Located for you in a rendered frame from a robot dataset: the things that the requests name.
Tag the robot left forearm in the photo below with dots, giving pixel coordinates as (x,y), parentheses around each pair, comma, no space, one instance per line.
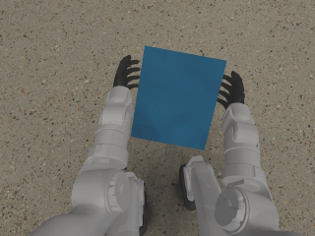
(112,133)

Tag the right robot foot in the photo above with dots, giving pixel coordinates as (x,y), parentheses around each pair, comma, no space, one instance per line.
(190,205)

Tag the right robot hand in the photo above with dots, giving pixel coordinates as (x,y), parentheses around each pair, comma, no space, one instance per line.
(236,90)

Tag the carton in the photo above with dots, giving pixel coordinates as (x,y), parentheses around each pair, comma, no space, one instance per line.
(176,98)

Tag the right robot upper arm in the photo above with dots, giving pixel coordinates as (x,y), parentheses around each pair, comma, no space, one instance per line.
(243,213)

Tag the robot right forearm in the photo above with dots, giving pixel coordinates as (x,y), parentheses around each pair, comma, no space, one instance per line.
(241,149)

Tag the left robot hand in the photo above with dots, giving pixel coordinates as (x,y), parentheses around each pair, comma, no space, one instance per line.
(121,79)

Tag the left robot thigh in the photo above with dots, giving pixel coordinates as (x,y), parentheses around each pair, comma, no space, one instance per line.
(127,223)

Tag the left robot upper arm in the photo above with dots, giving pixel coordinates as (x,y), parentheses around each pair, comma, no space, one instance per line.
(98,196)

